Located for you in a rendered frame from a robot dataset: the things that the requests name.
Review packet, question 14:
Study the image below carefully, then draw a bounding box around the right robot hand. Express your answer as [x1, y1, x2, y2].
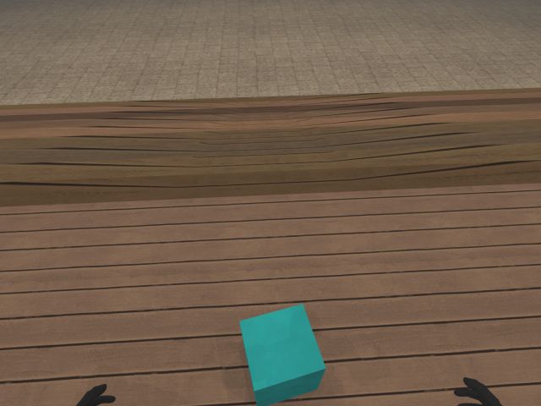
[454, 377, 502, 406]

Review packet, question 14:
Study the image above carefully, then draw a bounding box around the left robot hand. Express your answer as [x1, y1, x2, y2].
[76, 384, 116, 406]

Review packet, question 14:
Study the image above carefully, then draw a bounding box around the carton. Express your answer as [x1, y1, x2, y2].
[239, 304, 326, 406]

